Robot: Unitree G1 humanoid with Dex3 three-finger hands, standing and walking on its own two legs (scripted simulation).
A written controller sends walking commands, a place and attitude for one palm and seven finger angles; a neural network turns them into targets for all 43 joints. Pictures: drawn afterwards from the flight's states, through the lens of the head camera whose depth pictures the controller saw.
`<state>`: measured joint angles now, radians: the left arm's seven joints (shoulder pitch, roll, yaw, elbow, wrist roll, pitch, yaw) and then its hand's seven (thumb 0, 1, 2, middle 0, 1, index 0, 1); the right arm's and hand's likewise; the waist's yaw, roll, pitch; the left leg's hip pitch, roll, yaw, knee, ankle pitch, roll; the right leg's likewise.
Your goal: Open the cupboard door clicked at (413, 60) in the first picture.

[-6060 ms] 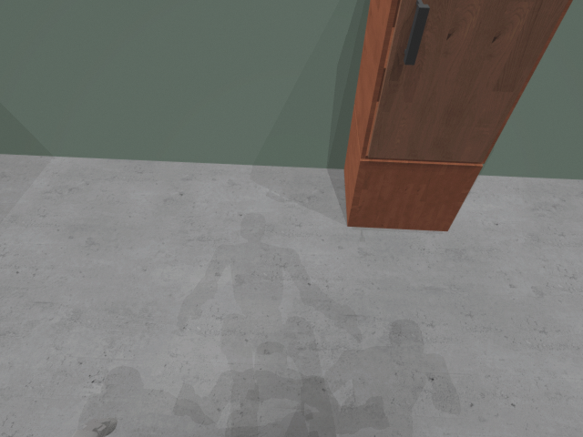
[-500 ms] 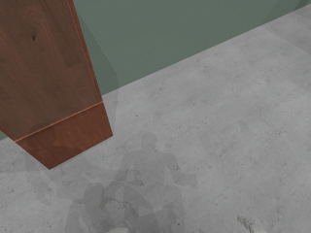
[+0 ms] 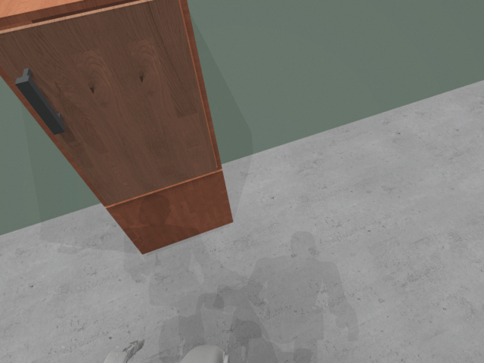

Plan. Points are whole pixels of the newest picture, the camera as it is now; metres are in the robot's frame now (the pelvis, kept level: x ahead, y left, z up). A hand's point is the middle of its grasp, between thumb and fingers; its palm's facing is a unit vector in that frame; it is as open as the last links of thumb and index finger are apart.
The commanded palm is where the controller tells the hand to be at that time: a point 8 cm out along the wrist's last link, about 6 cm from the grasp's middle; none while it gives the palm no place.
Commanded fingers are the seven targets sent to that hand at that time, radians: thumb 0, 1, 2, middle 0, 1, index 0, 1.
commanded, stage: turn to face it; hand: left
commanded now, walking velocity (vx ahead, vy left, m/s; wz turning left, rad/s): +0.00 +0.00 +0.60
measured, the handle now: (43, 101) +0.65 +0.48 +0.10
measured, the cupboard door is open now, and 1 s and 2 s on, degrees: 0 0 0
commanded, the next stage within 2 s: take the last steps up to it in 0.64 s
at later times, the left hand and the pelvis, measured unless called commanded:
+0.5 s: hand out of the picture -0.03 +0.28 -0.17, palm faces +0.29 -0.92 -0.25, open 7.4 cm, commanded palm none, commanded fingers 0.00 0.90 0.90 -0.20 -0.30 -0.20 -0.30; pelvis -0.02 +0.06 +0.00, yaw +14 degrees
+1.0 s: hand out of the picture -0.07 +0.19 -0.14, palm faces +0.40 -0.88 -0.26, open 7.3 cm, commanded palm none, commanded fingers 0.00 0.90 0.90 -0.20 -0.30 -0.20 -0.30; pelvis -0.02 +0.01 +0.01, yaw +22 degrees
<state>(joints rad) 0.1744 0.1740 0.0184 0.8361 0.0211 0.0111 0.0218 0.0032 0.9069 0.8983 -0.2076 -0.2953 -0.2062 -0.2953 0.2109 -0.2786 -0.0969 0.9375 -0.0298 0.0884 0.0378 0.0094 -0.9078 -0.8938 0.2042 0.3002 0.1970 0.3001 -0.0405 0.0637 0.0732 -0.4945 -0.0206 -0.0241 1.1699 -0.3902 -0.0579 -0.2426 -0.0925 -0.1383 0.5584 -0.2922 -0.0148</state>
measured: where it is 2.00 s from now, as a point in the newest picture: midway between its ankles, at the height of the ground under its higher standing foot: outside the picture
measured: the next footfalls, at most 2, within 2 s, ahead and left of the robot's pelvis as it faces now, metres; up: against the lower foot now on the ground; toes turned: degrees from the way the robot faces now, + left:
left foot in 0.30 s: +0.01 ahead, +0.15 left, +0.00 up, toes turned +17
right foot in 0.80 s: +0.04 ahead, -0.07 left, +0.00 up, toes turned +15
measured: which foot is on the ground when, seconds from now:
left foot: up 0.00-0.28, down 0.30-0.80, up 0.82-1.00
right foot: down 0.00-0.30, up 0.32-0.78, down 0.80-1.00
